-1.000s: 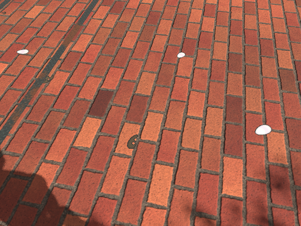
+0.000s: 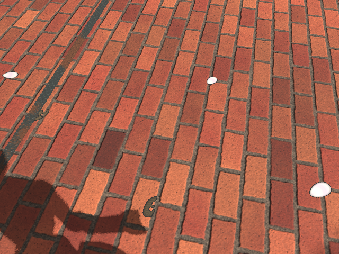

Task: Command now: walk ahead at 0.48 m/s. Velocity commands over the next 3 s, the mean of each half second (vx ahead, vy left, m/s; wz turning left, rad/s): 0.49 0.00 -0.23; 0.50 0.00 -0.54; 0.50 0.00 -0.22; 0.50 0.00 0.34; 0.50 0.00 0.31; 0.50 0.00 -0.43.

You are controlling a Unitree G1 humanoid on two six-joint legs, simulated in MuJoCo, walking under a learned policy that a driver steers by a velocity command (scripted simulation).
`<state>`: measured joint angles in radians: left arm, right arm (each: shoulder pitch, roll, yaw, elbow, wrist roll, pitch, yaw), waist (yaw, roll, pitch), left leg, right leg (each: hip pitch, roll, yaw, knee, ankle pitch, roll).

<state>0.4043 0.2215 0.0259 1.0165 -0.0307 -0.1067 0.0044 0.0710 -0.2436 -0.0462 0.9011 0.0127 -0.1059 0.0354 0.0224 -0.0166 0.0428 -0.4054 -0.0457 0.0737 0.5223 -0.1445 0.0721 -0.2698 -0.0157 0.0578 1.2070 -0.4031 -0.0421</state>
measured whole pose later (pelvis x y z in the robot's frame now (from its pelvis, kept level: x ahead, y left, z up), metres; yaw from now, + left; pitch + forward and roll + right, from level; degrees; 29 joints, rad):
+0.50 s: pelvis +0.29 -0.07 -0.01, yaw -9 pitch +2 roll +1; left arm 0.08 0.25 0.06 0.78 -0.02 -0.09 -0.05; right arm 0.32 -0.27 -0.04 0.98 -0.01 -0.07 -0.01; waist -0.03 -0.01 0.04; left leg -0.11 0.03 0.07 0.89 -0.51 0.00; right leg -0.52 0.03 -0.05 0.63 -0.15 -0.10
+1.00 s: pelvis +0.59 -0.10 +0.00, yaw -26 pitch +3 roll +1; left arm 0.38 0.29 0.08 0.79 -0.03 -0.04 0.02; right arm 0.04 -0.27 -0.05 0.74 -0.01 -0.14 0.01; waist 0.06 -0.03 0.01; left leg -0.45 -0.04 0.00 0.52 -0.12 0.02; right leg -0.22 0.09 0.19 0.89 -0.50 -0.05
